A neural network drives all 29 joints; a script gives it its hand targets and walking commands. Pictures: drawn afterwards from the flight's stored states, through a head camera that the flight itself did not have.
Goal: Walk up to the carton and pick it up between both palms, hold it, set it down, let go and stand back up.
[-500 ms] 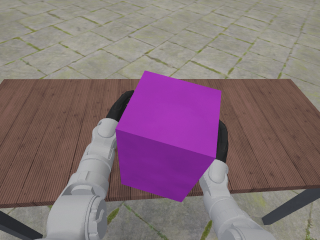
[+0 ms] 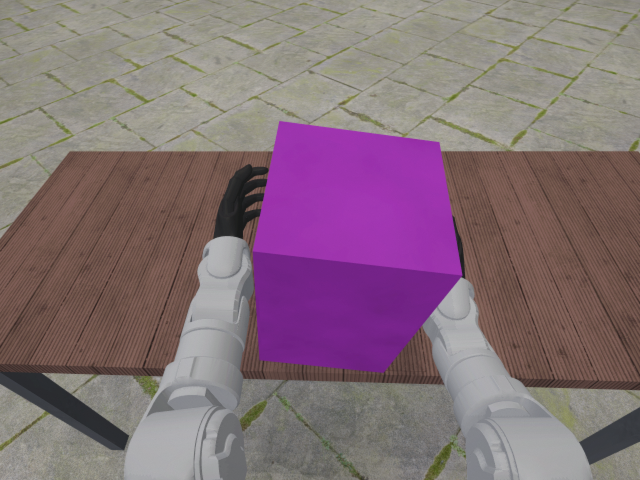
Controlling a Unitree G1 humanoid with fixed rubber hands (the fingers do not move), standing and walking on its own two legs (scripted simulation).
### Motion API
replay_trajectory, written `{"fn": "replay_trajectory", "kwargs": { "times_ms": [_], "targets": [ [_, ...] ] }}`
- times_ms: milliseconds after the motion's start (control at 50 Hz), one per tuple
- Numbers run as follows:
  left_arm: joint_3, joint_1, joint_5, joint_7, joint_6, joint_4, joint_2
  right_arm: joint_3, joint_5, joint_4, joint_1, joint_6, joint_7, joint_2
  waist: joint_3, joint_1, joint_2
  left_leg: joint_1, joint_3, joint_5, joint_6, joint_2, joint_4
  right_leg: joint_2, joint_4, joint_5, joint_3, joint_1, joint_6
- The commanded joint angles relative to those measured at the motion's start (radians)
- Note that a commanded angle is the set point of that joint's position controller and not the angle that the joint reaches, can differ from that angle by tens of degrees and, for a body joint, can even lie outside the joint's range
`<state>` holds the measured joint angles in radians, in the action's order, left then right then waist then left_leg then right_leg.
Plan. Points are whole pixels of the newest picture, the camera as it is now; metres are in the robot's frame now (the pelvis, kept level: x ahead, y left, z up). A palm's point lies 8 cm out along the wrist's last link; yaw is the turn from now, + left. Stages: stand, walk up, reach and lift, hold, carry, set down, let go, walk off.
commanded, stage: reach and lift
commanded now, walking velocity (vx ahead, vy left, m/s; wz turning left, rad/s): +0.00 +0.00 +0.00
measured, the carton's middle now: (338, 264) +0.38 +0.01 +0.07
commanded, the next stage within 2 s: hold in 1.80 s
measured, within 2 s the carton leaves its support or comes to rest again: neither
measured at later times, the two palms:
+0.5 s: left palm (199, 196) +0.38 +0.17 +0.19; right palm (441, 229) +0.38 -0.11 +0.14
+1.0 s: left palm (155, 141) +0.40 +0.20 +0.25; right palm (417, 186) +0.39 -0.07 +0.20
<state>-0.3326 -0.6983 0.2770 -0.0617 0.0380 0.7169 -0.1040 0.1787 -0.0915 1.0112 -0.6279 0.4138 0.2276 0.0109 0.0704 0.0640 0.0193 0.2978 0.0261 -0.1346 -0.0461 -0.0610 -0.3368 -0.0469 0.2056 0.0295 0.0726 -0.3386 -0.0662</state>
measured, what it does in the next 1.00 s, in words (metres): shifts its weight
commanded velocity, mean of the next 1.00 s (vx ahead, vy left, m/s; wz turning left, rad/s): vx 0.00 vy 0.00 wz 0.00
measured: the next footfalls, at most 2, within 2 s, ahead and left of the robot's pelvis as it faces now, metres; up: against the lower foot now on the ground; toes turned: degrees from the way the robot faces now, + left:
none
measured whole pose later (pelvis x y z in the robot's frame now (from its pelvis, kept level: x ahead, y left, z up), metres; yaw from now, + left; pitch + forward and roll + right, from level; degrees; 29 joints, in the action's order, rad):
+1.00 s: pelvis +0.01 +0.07 +0.00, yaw +2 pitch -11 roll -1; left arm -0.30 -0.93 0.36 -0.07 -0.73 0.45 -0.01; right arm 0.18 0.13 0.84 -0.86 -0.26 0.15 0.01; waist -0.05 -0.11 -0.07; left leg -0.02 0.00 -0.23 0.04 0.03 -0.40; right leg 0.02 0.26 -0.07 0.04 0.00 0.03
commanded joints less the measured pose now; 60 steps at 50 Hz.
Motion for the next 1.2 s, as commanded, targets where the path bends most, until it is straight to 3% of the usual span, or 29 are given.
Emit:
{"fn": "replay_trajectory", "kwargs": {
  "times_ms": [0,20,40,80,100,120,140,160,180,200,240,300,340,360,380,400,420,440,460,500,520,540,600,660,740,840,980,1060,1180],
  "targets": [
    [0.388,-0.674,-0.033,0.131,0.036,-0.177,-0.574,-0.406,-0.075,-0.364,-0.817,0.043,-0.127,-0.639,0.663,-0.014,-0.100,-0.141,0.029,0.166,0.055,0.075,-0.049,0.109,-0.010,-0.100,-0.096,0.356,0.135],
    [0.398,-0.705,-0.035,0.123,0.029,-0.195,-0.581,-0.406,-0.074,-0.354,-0.827,0.028,-0.130,-0.642,0.661,-0.020,-0.080,-0.117,0.021,0.156,0.053,0.071,-0.048,0.111,-0.005,-0.115,-0.103,0.360,0.137],
    [0.388,-0.694,-0.030,0.110,0.015,-0.197,-0.590,-0.416,-0.070,-0.359,-0.861,0.010,-0.149,-0.622,0.661,0.010,-0.082,-0.110,0.019,0.153,0.058,0.065,-0.041,0.101,0.004,-0.162,-0.094,0.347,0.131],
    [0.413,-0.722,-0.064,0.099,-0.012,-0.209,-0.569,-0.408,-0.062,-0.401,-0.885,-0.026,-0.157,-0.624,0.710,-0.013,-0.105,-0.062,0.010,0.106,0.066,0.068,-0.059,0.117,0.005,-0.244,-0.126,0.377,0.137],
    [0.410,-0.721,-0.075,0.086,-0.023,-0.216,-0.574,-0.415,-0.058,-0.426,-0.916,-0.041,-0.169,-0.616,0.729,0.009,-0.103,-0.031,0.001,0.103,0.070,0.064,-0.068,0.126,0.014,-0.286,-0.143,0.397,0.138],
    [0.456,-0.744,-0.097,0.083,-0.037,-0.244,-0.580,-0.395,-0.055,-0.430,-0.894,-0.058,-0.160,-0.638,0.735,-0.055,-0.097,-0.035,-0.008,0.085,0.068,0.066,-0.069,0.120,0.024,-0.231,-0.131,0.402,0.145],
    [0.417,-0.707,-0.089,0.066,-0.044,-0.267,-0.591,-0.445,-0.038,-0.471,-0.944,-0.060,-0.183,-0.607,0.750,0.041,-0.091,-0.030,-0.003,0.128,0.070,0.059,-0.074,0.117,0.046,-0.237,-0.127,0.394,0.141],
    [0.431,-0.717,-0.079,0.069,-0.077,-0.210,-0.572,-0.410,-0.041,-0.425,-0.930,-0.088,-0.176,-0.614,0.700,-0.025,-0.105,-0.023,-0.011,0.067,0.075,0.065,-0.071,0.123,0.031,-0.249,-0.138,0.398,0.148],
    [0.419,-0.669,-0.092,0.067,-0.099,-0.225,-0.577,-0.443,-0.017,-0.506,-0.979,-0.095,-0.184,-0.597,0.736,0.028,-0.108,-0.016,-0.009,0.077,0.084,0.064,-0.079,0.126,0.041,-0.271,-0.137,0.403,0.144],
    [0.429,-0.708,-0.098,0.068,-0.126,-0.214,-0.561,-0.420,-0.017,-0.475,-0.985,-0.120,-0.179,-0.603,0.696,-0.010,-0.107,0.004,-0.018,0.035,0.084,0.064,-0.077,0.132,0.036,-0.301,-0.150,0.406,0.153],
    [0.408,-0.684,-0.110,0.056,-0.165,-0.251,-0.560,-0.446,0.005,-0.532,-1.030,-0.148,-0.193,-0.582,0.707,0.033,-0.135,0.022,-0.021,0.044,0.092,0.059,-0.082,0.131,0.052,-0.326,-0.153,0.422,0.161],
    [0.428,-0.702,-0.116,0.074,-0.235,-0.272,-0.534,-0.406,0.018,-0.504,-0.987,-0.213,-0.167,-0.605,0.639,-0.051,-0.129,-0.014,-0.032,-0.002,0.097,0.065,-0.074,0.129,0.053,-0.267,-0.141,0.430,0.169],
    [0.435,-0.706,-0.130,0.077,-0.289,-0.322,-0.549,-0.414,0.050,-0.561,-1.045,-0.254,-0.168,-0.592,0.640,-0.029,-0.111,-0.044,-0.034,0.022,0.096,0.065,-0.073,0.119,0.061,-0.257,-0.130,0.429,0.168],
    [0.428,-0.729,-0.126,0.090,-0.317,-0.293,-0.525,-0.392,0.048,-0.535,-1.019,-0.288,-0.152,-0.622,0.586,-0.079,-0.133,-0.025,-0.036,-0.024,0.105,0.076,-0.064,0.129,0.049,-0.254,-0.144,0.462,0.178],
    [0.405,-0.718,-0.120,0.095,-0.339,-0.317,-0.529,-0.401,0.062,-0.566,-1.040,-0.307,-0.154,-0.618,0.595,-0.049,-0.123,-0.020,-0.035,-0.011,0.107,0.078,-0.054,0.125,0.060,-0.249,-0.134,0.493,0.175],
    [0.420,-0.747,-0.124,0.109,-0.377,-0.268,-0.511,-0.367,0.063,-0.550,-1.063,-0.337,-0.143,-0.626,0.541,-0.100,-0.118,-0.022,-0.037,-0.067,0.110,0.089,-0.038,0.122,0.048,-0.273,-0.124,0.493,0.175],
    [0.390,-0.717,-0.107,0.110,-0.405,-0.275,-0.517,-0.365,0.072,-0.558,-1.072,-0.363,-0.148,-0.608,0.505,-0.068,-0.106,-0.030,-0.034,-0.056,0.109,0.088,-0.026,0.115,0.048,-0.298,-0.115,0.491,0.168],
    [0.411,-0.749,-0.120,0.113,-0.436,-0.284,-0.526,-0.361,0.090,-0.591,-1.120,-0.377,-0.150,-0.609,0.533,-0.084,-0.092,-0.054,-0.035,-0.048,0.107,0.092,-0.023,0.105,0.051,-0.272,-0.101,0.497,0.164],
    [0.406,-0.765,-0.115,0.130,-0.470,-0.233,-0.511,-0.335,0.086,-0.559,-1.096,-0.413,-0.131,-0.634,0.458,-0.143,-0.095,-0.029,-0.035,-0.109,0.112,0.104,-0.011,0.112,0.042,-0.257,-0.107,0.526,0.170],
    [0.385,-0.770,-0.102,0.136,-0.510,-0.245,-0.535,-0.321,0.110,-0.596,-1.160,-0.442,-0.136,-0.608,0.436,-0.123,-0.058,-0.034,-0.039,-0.114,0.102,0.103,0.010,0.105,0.046,-0.267,-0.092,0.536,0.162],
    [0.373,-0.801,-0.094,0.152,-0.535,-0.215,-0.506,-0.307,0.114,-0.589,-1.141,-0.470,-0.119,-0.642,0.407,-0.166,-0.070,-0.019,-0.033,-0.161,0.111,0.116,0.017,0.114,0.041,-0.252,-0.101,0.585,0.170],
    [0.387,-0.797,-0.105,0.154,-0.548,-0.262,-0.533,-0.320,0.136,-0.662,-1.196,-0.472,-0.120,-0.640,0.442,-0.149,-0.040,-0.005,-0.040,-0.136,0.105,0.113,0.018,0.109,0.060,-0.208,-0.094,0.611,0.167],
    [0.384,-0.804,-0.091,0.160,-0.604,-0.232,-0.544,-0.313,0.170,-0.650,-1.239,-0.515,-0.125,-0.613,0.416,-0.166,-0.011,-0.056,-0.037,-0.120,0.092,0.115,0.028,0.072,0.081,-0.133,-0.045,0.586,0.138],
    [0.351,-0.833,-0.059,0.159,-0.644,-0.212,-0.557,-0.273,0.188,-0.586,-1.271,-0.556,-0.145,-0.580,0.323,-0.160,0.026,-0.075,-0.042,-0.163,0.083,0.097,0.068,0.037,0.088,-0.205,-0.004,0.532,0.106],
    [0.375,-0.843,-0.051,0.154,-0.685,-0.199,-0.617,-0.224,0.207,-0.552,-1.297,-0.578,-0.161,-0.520,0.271,-0.200,0.097,-0.159,-0.064,-0.035,0.031,0.052,0.083,-0.014,0.101,-0.177,0.029,0.471,0.084],
    [0.418,-0.883,-0.084,0.139,-0.705,-0.310,-0.647,-0.226,0.249,-0.538,-1.286,-0.580,-0.180,-0.449,0.332,-0.240,0.109,-0.400,-0.115,0.271,-0.055,-0.001,0.045,-0.032,0.075,-0.111,0.042,0.398,0.095],
    [0.417,-0.811,-0.073,0.121,-0.746,-0.354,-0.624,-0.281,0.301,-0.606,-1.305,-0.570,-0.189,-0.409,0.331,-0.211,0.106,-0.469,-0.119,0.490,-0.080,-0.015,-0.004,-0.038,0.046,-0.071,0.033,0.380,0.080],
    [0.426,-0.845,-0.087,0.112,-0.751,-0.372,-0.627,-0.316,0.320,-0.654,-1.334,-0.590,-0.183,-0.431,0.373,-0.189,0.094,-0.397,-0.094,0.375,-0.043,0.006,-0.006,-0.040,0.062,-0.075,0.024,0.432,0.070],
    [0.523,-0.869,-0.169,0.095,-0.748,-0.532,-0.639,-0.434,0.406,-0.818,-1.338,-0.630,-0.150,-0.516,0.590,-0.180,0.074,-0.449,-0.074,0.543,-0.028,0.052,-0.105,-0.053,0.087,0.102,0.006,0.499,0.067]
  ]
}}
